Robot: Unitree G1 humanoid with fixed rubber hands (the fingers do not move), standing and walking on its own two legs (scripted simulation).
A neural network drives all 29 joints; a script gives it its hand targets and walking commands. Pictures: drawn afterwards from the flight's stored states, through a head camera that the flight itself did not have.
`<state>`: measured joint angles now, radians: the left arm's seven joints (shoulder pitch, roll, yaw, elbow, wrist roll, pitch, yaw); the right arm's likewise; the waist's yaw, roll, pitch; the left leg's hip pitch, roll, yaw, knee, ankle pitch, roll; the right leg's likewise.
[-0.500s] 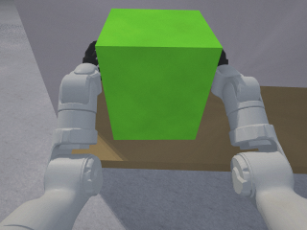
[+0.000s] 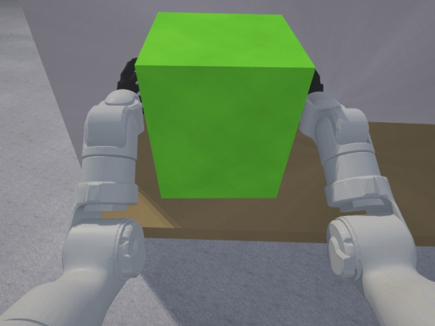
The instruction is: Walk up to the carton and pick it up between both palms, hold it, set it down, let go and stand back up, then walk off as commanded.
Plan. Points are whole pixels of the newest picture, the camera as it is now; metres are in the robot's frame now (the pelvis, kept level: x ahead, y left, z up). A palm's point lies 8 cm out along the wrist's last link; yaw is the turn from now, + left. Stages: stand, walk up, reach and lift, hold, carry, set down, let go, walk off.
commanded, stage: hold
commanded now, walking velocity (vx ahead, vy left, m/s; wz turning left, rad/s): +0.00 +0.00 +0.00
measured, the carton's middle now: (219, 109) +0.40 +0.01 +0.26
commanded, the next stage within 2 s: set down in 0.34 s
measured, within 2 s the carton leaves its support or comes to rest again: neither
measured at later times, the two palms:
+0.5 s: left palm (126, 96) +0.38 +0.16 +0.29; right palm (307, 96) +0.39 -0.14 +0.29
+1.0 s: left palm (121, 117) +0.42 +0.19 +0.23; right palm (278, 109) +0.45 -0.11 +0.24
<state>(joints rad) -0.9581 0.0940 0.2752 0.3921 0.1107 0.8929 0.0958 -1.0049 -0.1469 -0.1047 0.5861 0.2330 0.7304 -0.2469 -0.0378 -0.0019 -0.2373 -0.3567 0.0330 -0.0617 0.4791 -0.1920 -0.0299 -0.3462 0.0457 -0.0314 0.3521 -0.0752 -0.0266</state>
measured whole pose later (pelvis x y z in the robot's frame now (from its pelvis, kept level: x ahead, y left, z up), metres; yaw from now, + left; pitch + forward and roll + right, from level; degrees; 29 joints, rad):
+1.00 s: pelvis +0.04 +0.00 +0.00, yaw +2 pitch +3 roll -2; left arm -0.82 0.04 0.34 0.42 0.19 0.62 0.08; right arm -0.97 -0.12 -0.03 0.83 0.23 0.34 -0.20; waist -0.03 0.00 -0.19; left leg -0.28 0.03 -0.09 0.48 -0.24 -0.03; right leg -0.25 0.05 -0.06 0.32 -0.12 -0.02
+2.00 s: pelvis +0.05 +0.01 +0.00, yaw +2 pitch +3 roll -3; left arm -0.78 -0.03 0.34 0.50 0.21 0.48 0.14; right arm -0.94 -0.11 -0.15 0.96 0.23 0.18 -0.11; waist -0.01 0.00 -0.11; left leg -0.27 0.03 -0.09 0.48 -0.26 -0.03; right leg -0.22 0.05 -0.06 0.31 -0.14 -0.02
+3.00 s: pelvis +0.06 +0.01 +0.00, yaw +2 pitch +4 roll -3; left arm -0.80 -0.07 0.34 0.78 0.23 0.27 0.19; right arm -0.94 -0.11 -0.41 1.15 -0.04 0.04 0.01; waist 0.06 0.00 -0.10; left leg -0.27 0.03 -0.09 0.47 -0.28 -0.03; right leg -0.22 0.05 -0.06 0.31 -0.16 -0.02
